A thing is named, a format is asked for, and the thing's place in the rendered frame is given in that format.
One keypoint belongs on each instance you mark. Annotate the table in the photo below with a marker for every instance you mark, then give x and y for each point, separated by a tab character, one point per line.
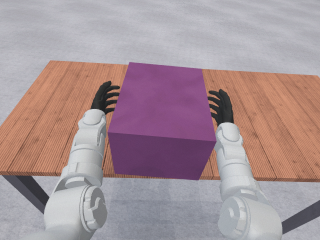
278	116

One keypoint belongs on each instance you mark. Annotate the carton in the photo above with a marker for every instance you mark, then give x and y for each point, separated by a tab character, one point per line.
162	124

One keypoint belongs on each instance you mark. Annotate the right robot hand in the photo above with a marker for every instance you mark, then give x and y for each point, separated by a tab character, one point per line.
224	109

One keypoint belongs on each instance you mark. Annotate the left robot hand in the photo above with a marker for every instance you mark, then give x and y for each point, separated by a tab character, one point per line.
100	101

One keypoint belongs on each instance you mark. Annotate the left robot upper arm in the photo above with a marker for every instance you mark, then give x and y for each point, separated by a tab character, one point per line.
73	214

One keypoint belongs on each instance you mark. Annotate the right robot upper arm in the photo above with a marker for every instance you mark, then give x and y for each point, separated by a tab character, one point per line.
241	218

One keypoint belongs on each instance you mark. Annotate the left robot forearm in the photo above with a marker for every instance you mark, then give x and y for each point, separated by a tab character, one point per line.
84	165

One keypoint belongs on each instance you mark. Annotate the right robot forearm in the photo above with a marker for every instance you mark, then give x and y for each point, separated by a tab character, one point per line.
233	166

